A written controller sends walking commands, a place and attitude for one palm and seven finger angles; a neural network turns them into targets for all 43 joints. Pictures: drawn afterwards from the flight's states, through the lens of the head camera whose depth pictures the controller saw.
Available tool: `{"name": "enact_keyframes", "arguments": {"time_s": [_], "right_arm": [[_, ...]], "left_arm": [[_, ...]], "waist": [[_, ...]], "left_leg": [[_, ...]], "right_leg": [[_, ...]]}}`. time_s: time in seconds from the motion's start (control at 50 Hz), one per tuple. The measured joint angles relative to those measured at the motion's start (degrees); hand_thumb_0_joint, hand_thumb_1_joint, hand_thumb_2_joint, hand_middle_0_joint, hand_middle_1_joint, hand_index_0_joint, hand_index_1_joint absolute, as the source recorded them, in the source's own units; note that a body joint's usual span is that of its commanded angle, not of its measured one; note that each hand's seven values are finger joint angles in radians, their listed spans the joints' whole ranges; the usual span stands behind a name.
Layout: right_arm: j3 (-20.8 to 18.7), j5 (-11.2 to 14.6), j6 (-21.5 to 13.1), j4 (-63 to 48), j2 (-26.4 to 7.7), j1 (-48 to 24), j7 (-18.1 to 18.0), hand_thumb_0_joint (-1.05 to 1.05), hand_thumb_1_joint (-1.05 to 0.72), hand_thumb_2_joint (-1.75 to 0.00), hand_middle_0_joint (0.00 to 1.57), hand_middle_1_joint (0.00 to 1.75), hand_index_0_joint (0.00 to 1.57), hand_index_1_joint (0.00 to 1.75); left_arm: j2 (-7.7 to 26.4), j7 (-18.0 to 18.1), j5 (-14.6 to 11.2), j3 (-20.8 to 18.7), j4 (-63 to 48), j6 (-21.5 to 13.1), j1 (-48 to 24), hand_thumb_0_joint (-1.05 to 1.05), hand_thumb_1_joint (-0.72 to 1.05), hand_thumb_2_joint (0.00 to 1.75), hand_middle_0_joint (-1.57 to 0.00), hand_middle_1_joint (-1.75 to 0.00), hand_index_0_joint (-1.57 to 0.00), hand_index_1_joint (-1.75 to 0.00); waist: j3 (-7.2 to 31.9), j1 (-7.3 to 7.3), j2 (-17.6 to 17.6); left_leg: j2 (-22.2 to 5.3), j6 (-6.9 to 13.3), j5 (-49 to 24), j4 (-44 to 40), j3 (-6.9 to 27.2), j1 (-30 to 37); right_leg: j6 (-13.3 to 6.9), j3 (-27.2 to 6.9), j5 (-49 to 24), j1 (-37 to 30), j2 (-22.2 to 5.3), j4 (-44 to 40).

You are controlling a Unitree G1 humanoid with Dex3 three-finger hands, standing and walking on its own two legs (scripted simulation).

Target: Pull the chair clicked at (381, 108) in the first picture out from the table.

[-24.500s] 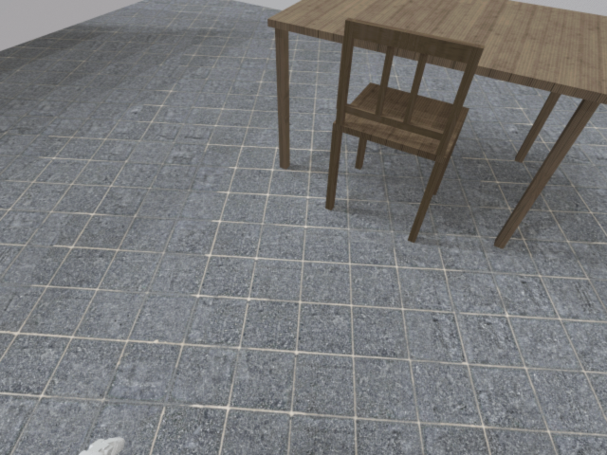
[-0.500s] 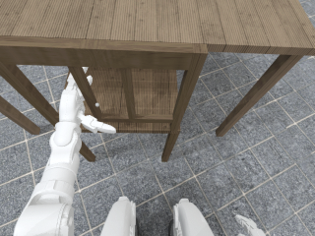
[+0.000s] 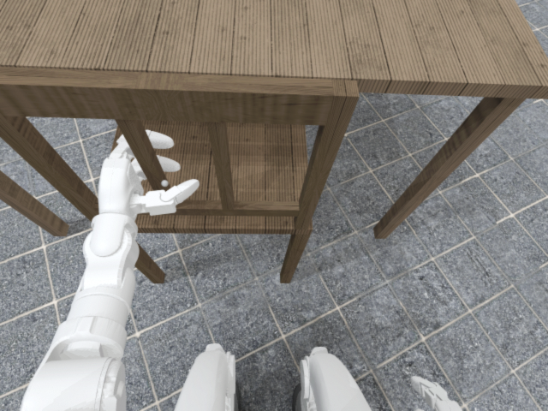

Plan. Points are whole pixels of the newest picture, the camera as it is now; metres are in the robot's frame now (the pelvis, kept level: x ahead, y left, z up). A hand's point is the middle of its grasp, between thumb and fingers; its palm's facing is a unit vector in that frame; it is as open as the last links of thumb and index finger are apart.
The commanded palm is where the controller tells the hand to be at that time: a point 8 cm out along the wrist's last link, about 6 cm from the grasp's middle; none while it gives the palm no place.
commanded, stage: hook a spindle and tug to test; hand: left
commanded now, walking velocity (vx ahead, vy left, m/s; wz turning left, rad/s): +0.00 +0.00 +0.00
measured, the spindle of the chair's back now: (151, 167) +0.46 +0.18 +0.02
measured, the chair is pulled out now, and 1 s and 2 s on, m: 0.00 0.04 0.17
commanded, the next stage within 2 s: step backward, pulling the chair out in 0.80 s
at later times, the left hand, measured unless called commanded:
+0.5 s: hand (165, 186) +0.43 +0.15 +0.02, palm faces +0.01 -1.00 -0.02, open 5.2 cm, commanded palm +0.39 +0.19 +0.02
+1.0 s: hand (170, 211) +0.38 +0.14 +0.03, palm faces +0.02 -0.99 -0.11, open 5.4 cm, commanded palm +0.36 +0.19 +0.02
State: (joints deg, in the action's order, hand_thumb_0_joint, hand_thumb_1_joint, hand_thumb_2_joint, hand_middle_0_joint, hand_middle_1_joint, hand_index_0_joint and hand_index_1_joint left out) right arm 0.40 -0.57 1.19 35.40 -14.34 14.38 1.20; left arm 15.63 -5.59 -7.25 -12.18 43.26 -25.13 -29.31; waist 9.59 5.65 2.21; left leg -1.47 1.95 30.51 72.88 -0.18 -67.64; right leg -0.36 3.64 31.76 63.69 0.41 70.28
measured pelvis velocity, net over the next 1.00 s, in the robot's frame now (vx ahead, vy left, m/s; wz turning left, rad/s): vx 0.02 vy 0.00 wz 0.02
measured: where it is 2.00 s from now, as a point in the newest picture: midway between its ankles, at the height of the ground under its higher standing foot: outside the picture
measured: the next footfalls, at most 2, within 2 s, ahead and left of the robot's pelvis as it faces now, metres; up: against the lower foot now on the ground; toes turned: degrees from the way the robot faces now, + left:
none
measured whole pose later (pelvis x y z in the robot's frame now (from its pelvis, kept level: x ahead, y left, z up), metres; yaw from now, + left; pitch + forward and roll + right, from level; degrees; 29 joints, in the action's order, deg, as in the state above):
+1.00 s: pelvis +0.02 +0.00 +0.03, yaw +1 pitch +18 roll -1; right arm -0.2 2.1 5.5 31.1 -11.9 10.0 -2.0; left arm 11.8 1.6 -4.8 -3.9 23.6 -13.3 -13.1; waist 2.5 3.6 1.6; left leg -0.1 2.1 30.0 64.6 -1.2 -52.2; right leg 0.1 2.5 31.9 49.0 -0.6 63.3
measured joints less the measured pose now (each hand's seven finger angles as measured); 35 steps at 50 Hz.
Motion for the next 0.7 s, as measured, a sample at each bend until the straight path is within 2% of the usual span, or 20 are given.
{"name": "enact_keyframes", "arguments": {"time_s": [0.16, 0.24, 0.5, 0.7], "right_arm": [[-0.04, -0.06, 0.05, 0.29, -0.09, -0.13, -0.07, 0.01, -0.91, -0.9, 0.2, 0.3, 0.2, 0.3], [-0.09, -0.02, 0.29, 0.02, -0.03, -0.33, 0.0, 0.01, -0.91, -0.9, 0.2, 0.3, 0.2, 0.3], [-0.15, 0.21, 0.7, -2.0, 0.65, -0.13, 0.86, 0.01, -0.91, -0.9, 0.2, 0.3, 0.2, 0.3], [-0.77, 0.19, 0.39, -2.7, 0.82, 0.02, 1.26, 0.01, -0.91, -0.9, 0.2, 0.3, 0.2, 0.3]], "left_arm": [[0.05, -1.12, 0.2, -0.21, 0.27, -1.07, -0.39, 0.0, 0.58, 0.77, -0.48, -1.43, -0.47, -1.43], [-0.05, -1.36, -0.05, -0.22, -0.51, -0.6, 0.15, 0.01, 0.73, 0.83, -0.49, -1.44, -0.47, -1.44], [-1.2, 0.72, -1.09, 0.9, -7.09, 1.89, 6.38, 0.02, 0.75, 0.8, -0.42, -1.45, -0.43, -1.45], [-3.69, 2.07, -1.12, 4.51, -15.56, 1.46, 15.49, 0.02, 0.75, 0.77, -0.41, -1.45, -0.41, -1.45]], "waist": [[0.0, -0.04, -0.3], [0.03, -0.09, -0.25], [0.35, 0.07, -0.13], [0.34, -1.24, -0.03]], "left_leg": [[0.1, 0.03, 0.33, 0.52, 0.16, -0.58], [0.08, 0.08, 0.4, 0.41, 0.03, -0.46], [-0.22, 0.25, 0.88, -1.37, -0.86, 2.15], [0.0, 0.26, 1.56, -2.97, -1.11, 4.96]], "right_leg": [[0.03, 0.15, 0.38, 0.46, -0.08, 0.44], [0.1, 0.0, 0.37, 0.38, -0.05, 0.3], [0.37, -0.95, 0.43, -1.8, 0.27, -1.48], [0.5, -1.24, 1.08, -4.51, 0.13, -3.01]]}}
